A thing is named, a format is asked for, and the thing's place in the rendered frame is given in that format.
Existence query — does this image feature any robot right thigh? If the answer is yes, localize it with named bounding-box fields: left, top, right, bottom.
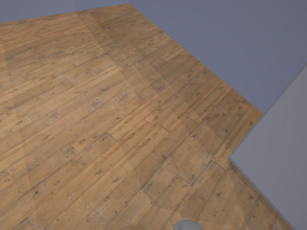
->
left=174, top=219, right=203, bottom=230

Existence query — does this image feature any fridge door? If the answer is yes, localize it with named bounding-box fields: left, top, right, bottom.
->
left=230, top=66, right=307, bottom=230

